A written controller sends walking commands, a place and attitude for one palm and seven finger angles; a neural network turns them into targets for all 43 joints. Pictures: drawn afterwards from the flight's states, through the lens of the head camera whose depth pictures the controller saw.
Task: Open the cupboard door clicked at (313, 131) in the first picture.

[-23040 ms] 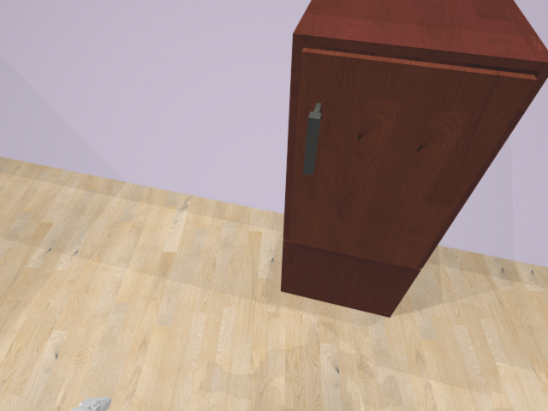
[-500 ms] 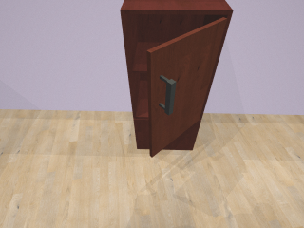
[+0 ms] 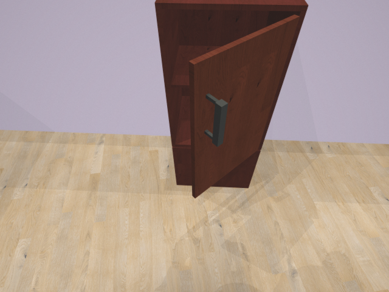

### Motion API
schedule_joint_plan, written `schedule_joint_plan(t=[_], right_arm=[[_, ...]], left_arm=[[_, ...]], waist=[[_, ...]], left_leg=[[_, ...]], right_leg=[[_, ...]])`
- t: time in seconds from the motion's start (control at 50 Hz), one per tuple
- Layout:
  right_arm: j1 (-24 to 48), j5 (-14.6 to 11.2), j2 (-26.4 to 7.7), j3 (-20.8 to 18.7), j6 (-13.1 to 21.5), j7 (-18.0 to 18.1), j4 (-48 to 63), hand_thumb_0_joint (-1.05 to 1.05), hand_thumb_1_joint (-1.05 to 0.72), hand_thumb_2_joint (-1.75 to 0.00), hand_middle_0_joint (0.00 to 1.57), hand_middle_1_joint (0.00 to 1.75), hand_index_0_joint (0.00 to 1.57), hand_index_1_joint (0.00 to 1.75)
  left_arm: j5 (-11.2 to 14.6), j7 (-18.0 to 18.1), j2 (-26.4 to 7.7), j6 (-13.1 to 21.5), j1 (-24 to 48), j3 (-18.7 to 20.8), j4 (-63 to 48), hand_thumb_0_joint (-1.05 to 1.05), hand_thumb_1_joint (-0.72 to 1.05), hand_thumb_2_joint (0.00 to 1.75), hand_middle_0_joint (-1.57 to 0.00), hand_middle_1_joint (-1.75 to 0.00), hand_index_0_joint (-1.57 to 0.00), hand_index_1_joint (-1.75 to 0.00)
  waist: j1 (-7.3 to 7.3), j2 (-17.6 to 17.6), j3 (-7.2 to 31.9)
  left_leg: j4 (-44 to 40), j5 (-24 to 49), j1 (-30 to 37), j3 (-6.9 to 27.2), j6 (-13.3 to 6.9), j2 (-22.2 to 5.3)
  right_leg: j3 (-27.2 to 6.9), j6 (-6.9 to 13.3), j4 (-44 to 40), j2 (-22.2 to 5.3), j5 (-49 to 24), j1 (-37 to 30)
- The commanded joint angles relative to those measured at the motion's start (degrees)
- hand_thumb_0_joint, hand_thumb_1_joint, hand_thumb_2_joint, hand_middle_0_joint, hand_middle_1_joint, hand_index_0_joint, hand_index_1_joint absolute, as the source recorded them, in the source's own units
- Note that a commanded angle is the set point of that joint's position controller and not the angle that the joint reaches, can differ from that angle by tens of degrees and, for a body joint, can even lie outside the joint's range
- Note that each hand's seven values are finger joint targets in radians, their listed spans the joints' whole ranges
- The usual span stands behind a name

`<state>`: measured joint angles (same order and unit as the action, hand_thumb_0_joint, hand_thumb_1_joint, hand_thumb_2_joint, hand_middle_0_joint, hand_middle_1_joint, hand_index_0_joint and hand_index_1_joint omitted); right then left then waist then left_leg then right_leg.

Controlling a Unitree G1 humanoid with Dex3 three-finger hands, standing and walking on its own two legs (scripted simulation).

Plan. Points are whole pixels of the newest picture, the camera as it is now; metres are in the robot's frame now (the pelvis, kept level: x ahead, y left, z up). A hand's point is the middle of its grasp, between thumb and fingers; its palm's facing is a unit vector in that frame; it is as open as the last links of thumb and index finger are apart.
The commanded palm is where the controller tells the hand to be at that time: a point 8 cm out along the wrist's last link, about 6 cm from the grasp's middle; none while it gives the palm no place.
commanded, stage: look to check the result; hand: left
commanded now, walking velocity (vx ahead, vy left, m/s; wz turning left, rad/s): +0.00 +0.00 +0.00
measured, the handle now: (213, 120) +0.53 -0.02 +0.04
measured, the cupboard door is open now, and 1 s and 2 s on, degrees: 43 43 43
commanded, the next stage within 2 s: walk to a spot facing it in 0.18 s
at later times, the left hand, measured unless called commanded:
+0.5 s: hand out of the picture -0.01 +0.16 -0.18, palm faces +0.04 -0.98 -0.18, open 7.4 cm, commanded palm none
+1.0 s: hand out of the picture +0.10 +0.14 -0.16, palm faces -0.23 -0.93 -0.30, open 7.4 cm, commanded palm none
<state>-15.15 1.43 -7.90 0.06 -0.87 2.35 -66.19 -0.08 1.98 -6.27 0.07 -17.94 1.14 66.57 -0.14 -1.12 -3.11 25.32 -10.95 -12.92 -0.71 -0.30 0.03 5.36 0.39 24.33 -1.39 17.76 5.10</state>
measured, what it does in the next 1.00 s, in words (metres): lifts its left foot, turning right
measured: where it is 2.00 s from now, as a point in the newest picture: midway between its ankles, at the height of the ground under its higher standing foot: outside the picture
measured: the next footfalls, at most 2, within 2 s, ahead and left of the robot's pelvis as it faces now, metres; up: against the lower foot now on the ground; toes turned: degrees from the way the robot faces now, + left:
left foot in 1.30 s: +0.12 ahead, +0.08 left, +0.00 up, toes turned -30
right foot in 1.70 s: -0.03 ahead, -0.13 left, +0.00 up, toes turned -49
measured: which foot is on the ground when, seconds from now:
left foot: down 0.00-0.78, up 0.80-1.00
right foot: down 0.00-1.00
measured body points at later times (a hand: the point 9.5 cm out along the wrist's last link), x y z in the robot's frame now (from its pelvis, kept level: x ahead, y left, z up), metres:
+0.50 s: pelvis +0.01 -0.01 +0.00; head +0.03 -0.01 +0.44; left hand -0.01 +0.21 -0.16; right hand +0.00 -0.23 -0.17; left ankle +0.03 +0.12 -0.74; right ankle -0.05 -0.11 -0.74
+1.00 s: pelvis -0.01 -0.04 +0.00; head +0.04 -0.08 +0.44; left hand +0.11 +0.19 -0.14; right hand +0.01 -0.31 -0.16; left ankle +0.01 +0.11 -0.66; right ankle -0.04 -0.10 -0.74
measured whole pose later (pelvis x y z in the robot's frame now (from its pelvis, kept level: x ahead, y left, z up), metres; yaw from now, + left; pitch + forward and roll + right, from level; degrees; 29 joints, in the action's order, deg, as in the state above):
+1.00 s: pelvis -0.01 -0.04 +0.00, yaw -19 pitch +1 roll +2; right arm -5.6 1.2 -13.2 -4.1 -3.6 1.9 -54.0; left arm -0.9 0.9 -10.5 -1.3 -12.7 4.5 54.6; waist -1.4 -1.8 -6.0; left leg 63.2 -22.4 -28.3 -0.5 3.3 -2.1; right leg -3.1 4.8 29.4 4.1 16.3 14.0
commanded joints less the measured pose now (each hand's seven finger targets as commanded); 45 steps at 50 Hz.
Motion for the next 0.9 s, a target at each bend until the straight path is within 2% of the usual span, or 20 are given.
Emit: schedule_joint_plan(t=[0.0, 0.08, 0.28, 0.36, 0.44, 0.48, 0.54, 0.58, 0.62, 0.64, 0.66, 0.7, 0.72, 0.74, 0.76, 0.78, 0.8, 0.82, 0.84, 0.88], right_arm=[[-4.0, -0.1, -4.2, -0.4, 0.6, 0.3, 1.1, 0.0, -0.9, -0.9, 0.2, 0.3, 0.2, 0.3], [-3.6, -0.2, -4.3, -0.4, 0.8, 0.3, 1.1, 0.0, -0.9, -0.9, 0.2, 0.3, 0.2, 0.3], [-3.4, -0.2, -4.3, -0.3, 0.8, 0.4, 0.9, 0.0, -0.9, -0.9, 0.2, 0.3, 0.2, 0.3], [-3.5, -0.1, -5.4, -1.5, -0.1, 0.9, 1.4, 0.0, -0.9, -0.9, 0.2, 0.3, 0.2, 0.3], [-2.3, -0.1, -6.6, -2.8, -0.7, 1.2, 4.1, 0.0, -0.9, -0.9, 0.2, 0.3, 0.2, 0.3], [-1.8, 0.0, -7.0, -3.4, -0.7, 1.3, 5.4, 0.0, -0.9, -0.9, 0.2, 0.3, 0.2, 0.3], [-1.2, -0.1, -8.6, -4.1, -0.6, 1.4, 7.3, 0.0, -0.9, -0.9, 0.2, 0.3, 0.2, 0.3], [-1.6, 0.2, -10.3, -4.7, -0.5, 1.5, 8.2, 0.0, -0.9, -0.9, 0.2, 0.3, 0.2, 0.3], [-2.2, 0.5, -12.1, -5.2, -0.1, 1.4, 9.3, 0.0, -0.9, -0.9, 0.2, 0.3, 0.2, 0.3], [-2.3, 0.6, -12.4, -5.2, 0.0, 1.3, 9.9, 0.0, -0.9, -0.9, 0.2, 0.3, 0.2, 0.3], [-0.7, 0.9, -13.0, -5.2, 0.1, 1.2, 10.7, 0.0, -0.9, -0.9, 0.2, 0.3, 0.2, 0.3], [3.3, 1.0, -13.2, -5.3, 0.1, 0.9, 12.4, 0.0, -0.9, -0.9, 0.2, 0.3, 0.2, 0.3], [4.6, 0.7, -13.3, -5.4, -0.1, 0.8, 13.1, 0.0, -0.9, -0.9, 0.2, 0.3, 0.2, 0.3], [5.5, 0.1, -11.6, -5.3, -0.5, 0.5, 14.0, 0.0, -0.9, -0.9, 0.2, 0.3, 0.2, 0.3], [6.2, -0.4, -7.3, -4.7, -0.7, 0.0, 16.1, 0.0, -0.9, -0.9, 0.2, 0.3, 0.2, 0.3], [8.6, -0.1, -10.0, -5.1, -1.5, -0.1, 16.4, 0.0, -0.9, -0.9, 0.2, 0.3, 0.2, 0.3], [10.2, -0.2, -9.2, -5.3, -1.6, -0.2, 16.3, 0.0, -0.9, -0.9, 0.2, 0.3, 0.2, 0.3], [9.4, -0.1, -9.1, -5.3, -1.6, -0.3, 16.0, 0.0, -0.9, -0.9, 0.2, 0.3, 0.2, 0.3], [8.2, -0.1, -8.9, -5.2, -1.5, -0.4, 15.5, 0.0, -0.9, -0.9, 0.2, 0.3, 0.2, 0.3], [8.4, -0.2, -8.3, -4.8, -1.5, -0.4, 15.5, 0.0, -0.9, -0.9, 0.2, 0.3, 0.2, 0.3]], left_arm=[[-0.2, 0.3, -5.4, 0.3, -4.8, 0.7, -0.6, 0.0, 0.9, 0.9, -0.2, -0.3, -0.2, -0.3], [-0.2, 0.4, -5.5, 0.5, -5.2, 0.7, -0.5, 0.0, 0.9, 0.9, -0.2, -0.3, -0.2, -0.3], [-0.2, 0.3, -5.6, 0.4, -4.8, 0.7, -0.7, 0.0, 0.9, 0.9, -0.2, -0.3, -0.2, -0.3], [-0.5, 0.2, -7.1, -0.5, -3.5, 2.0, -2.0, 0.0, 0.9, 0.9, -0.2, -0.3, -0.2, -0.3], [-0.8, -0.2, -8.6, -1.5, -2.2, 3.7, -4.6, 0.0, 0.9, 0.9, -0.2, -0.3, -0.2, -0.3], [-0.9, -0.5, -9.2, -1.8, -1.1, 4.2, -6.0, 0.0, 0.9, 0.9, -0.2, -0.3, -0.2, -0.3], [-1.0, -0.9, -9.3, -2.1, 0.0, 4.7, -7.9, 0.0, 0.9, 0.9, -0.2, -0.3, -0.2, -0.3], [-1.0, -1.3, -8.8, -2.4, 1.4, 4.9, -9.4, 0.0, 0.9, 0.9, -0.2, -0.3, -0.2, -0.3], [-1.2, -1.9, -7.6, -2.8, 2.9, 4.8, -11.1, 0.0, 0.9, 0.9, -0.2, -0.3, -0.2, -0.3], [-1.3, -2.1, -7.2, -2.9, 3.9, 4.8, -11.9, 0.0, 0.9, 0.9, -0.2, -0.3, -0.2, -0.3], [-1.3, -2.4, -7.1, -2.9, 4.3, 4.9, -12.4, 0.0, 0.9, 0.9, -0.2, -0.3, -0.2, -0.3], [-1.3, -2.8, -6.9, -2.4, 1.4, 4.9, -12.1, 0.0, 0.9, 0.9, -0.2, -0.3, -0.2, -0.3], [-1.2, -2.8, -7.8, -2.2, -1.5, 5.2, -11.4, 0.0, 0.9, 0.9, -0.2, -0.3, -0.2, -0.3], [-1.6, -2.4, -11.1, -1.7, -4.2, 5.8, -11.0, 0.0, 0.9, 0.9, -0.2, -0.3, -0.2, -0.3], [-2.3, -1.5, -18.0, -1.3, -3.6, 6.9, -11.4, 0.0, 0.9, 0.9, -0.2, -0.3, -0.2, -0.3], [-1.3, -1.1, -17.9, -1.5, -4.0, 6.6, -11.9, 0.0, 0.9, 0.9, -0.2, -0.3, -0.2, -0.3], [-1.4, -0.8, -16.5, -1.5, -0.4, 6.5, -12.6, 0.0, 0.9, 0.9, -0.2, -0.3, -0.2, -0.3], [-1.2, -0.7, -15.3, -1.3, 2.4, 6.0, -13.6, 0.0, 0.9, 0.9, -0.2, -0.3, -0.2, -0.3], [-1.1, -0.4, -14.1, -1.1, 3.4, 5.9, -14.0, 0.0, 0.9, 0.9, -0.2, -0.3, -0.2, -0.3], [-1.0, -0.3, -14.1, -0.7, 2.3, 5.7, -14.4, 0.0, 0.9, 0.9, -0.2, -0.3, -0.2, -0.3]], waist=[[0.3, 1.5, -2.1], [0.11, 2.0, -1.4], [0.01, 1.3, -1.9], [0.34, 2.2, -2.9], [0.3, 3.4, -0.7], [0.49, 2.1, -0.4], [0.46, -0.6, 0.6], [0.81, -6.0, 0.1], [1.11, -13.1, 1.2], [1.18, -11.5, 2.1], [0.56, -10.1, 1.9], [-1.95, -7.0, 3.2], [-3.52, -4.1, 4.1], [-5.01, 7.1, 3.7], [-4.78, 24.3, 1.6], [-5.66, 17.1, 0.9], [-3.54, 13.7, -1.1], [-2.07, 11.8, -1.5], [-1.34, 10.1, 1.3], [-1.48, 7.0, 4.2]], left_leg=[[-3.4, 9.4, 1.8, 4.0, -1.7, -4.7], [-3.1, 11.4, 2.5, 3.7, -1.7, -4.9], [-3.5, 11.1, 2.5, 3.7, -1.6, -4.8], [-0.2, 9.0, 1.7, 1.2, -1.2, -5.8], [3.2, 6.4, 1.2, -1.4, -0.8, -6.6], [3.7, 6.7, 1.3, -1.9, -0.8, -7.4], [2.3, 5.7, 2.7, -0.3, -1.8, -9.9], [-1.5, 3.9, 3.3, 3.6, -3.9, -13.9], [-7.5, 3.1, 3.3, 8.7, -8.5, -21.2], [-8.4, 2.5, 2.8, 9.5, -10.2, -23.0], [-8.0, 3.3, 0.7, 8.2, -10.2, -23.5], [-2.7, 7.9, -1.2, 2.0, -7.3, -20.8], [2.9, 6.6, -3.2, -1.5, -4.9, -18.6], [13.1, -2.7, -8.6, -5.8, -1.1, -12.7], [29.0, -22.1, -21.9, -9.9, 2.9, -3.0], [37.0, -22.8, -20.9, -1.2, 2.2, -3.3], [40.7, -19.1, -22.9, 1.3, 2.1, -3.5], [42.2, -15.6, -23.6, 2.1, 2.4, -4.2], [42.1, -13.2, -22.5, 2.1, 2.7, -4.5], [40.9, -11.3, -21.6, 1.7, 3.4, -3.9]], right_leg=[[-3.9, 1.6, -5.8, -5.1, -7.7, 4.3], [-3.9, 1.5, -5.8, -5.3, -10.4, 3.5], [-3.7, 1.5, -6.3, -5.3, -10.2, 2.9], [-5.8, 2.2, -4.6, -5.5, -13.2, 5.0], [-8.6, 3.2, -1.4, -5.4, -16.0, 6.7], [-9.4, 3.2, 0.6, -5.0, -17.4, 8.1], [-9.6, 2.6, 4.1, -2.6, -15.2, 11.4], [-7.7, 1.6, 9.7, 0.2, -9.4, 15.3], [-3.8, 0.5, 22.3, 2.0, 8.8, 18.9], [-4.1, 0.4, 26.3, 1.0, 13.8, 18.7], [-4.8, 0.6, 26.5, 0.1, 14.1, 17.8], [-3.6, 0.5, 18.3, -0.1, 8.1, 12.3], [-2.9, 0.2, 10.2, 0.2, 0.7, 7.2], [-8.9, 0.8, -1.4, -3.1, -7.8, 2.7], [-31.0, 6.2, -8.8, -17.6, -17.0, -0.4], [-32.1, 9.2, -8.6, -18.5, -15.8, 4.4], [-31.3, 10.0, -7.0, -15.3, -18.0, 5.3], [-27.7, 9.9, -5.1, -13.4, -21.2, 4.4], [-25.6, 9.6, -3.8, -12.4, -24.0, 2.5], [-23.3, 9.2, -2.0, -10.7, -31.4, -1.3]])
